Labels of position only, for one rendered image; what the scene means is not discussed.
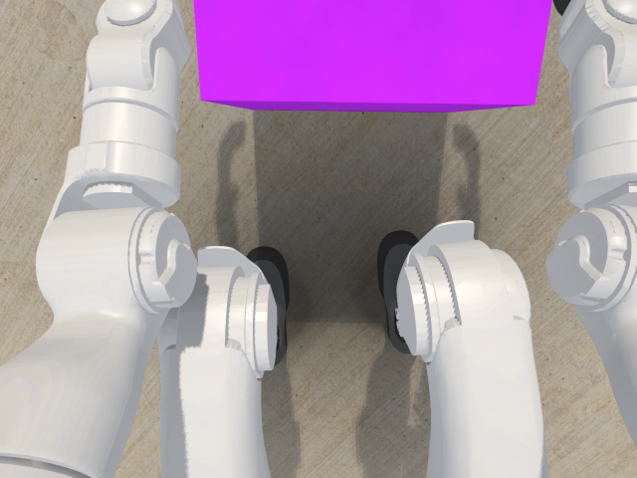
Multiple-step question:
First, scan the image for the robot right shin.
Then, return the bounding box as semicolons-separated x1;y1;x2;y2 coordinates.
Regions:
395;220;531;346

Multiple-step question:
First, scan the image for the carton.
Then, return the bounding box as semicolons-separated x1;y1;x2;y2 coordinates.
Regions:
193;0;552;113

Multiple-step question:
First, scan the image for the right robot upper arm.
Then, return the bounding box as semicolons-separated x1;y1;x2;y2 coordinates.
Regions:
546;203;637;448

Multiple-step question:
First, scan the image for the robot left shin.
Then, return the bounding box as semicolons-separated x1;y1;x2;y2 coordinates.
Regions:
157;246;278;358

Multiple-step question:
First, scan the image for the robot shin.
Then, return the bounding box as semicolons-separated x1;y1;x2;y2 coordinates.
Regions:
157;246;278;358
395;220;531;346

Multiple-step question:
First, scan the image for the left robot upper arm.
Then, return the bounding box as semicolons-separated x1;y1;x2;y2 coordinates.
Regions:
0;206;197;478

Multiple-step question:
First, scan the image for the robot right forearm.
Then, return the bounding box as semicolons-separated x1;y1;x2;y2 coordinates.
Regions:
557;0;637;210

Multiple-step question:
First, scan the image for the robot left forearm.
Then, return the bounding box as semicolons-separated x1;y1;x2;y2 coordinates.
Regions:
36;0;191;300

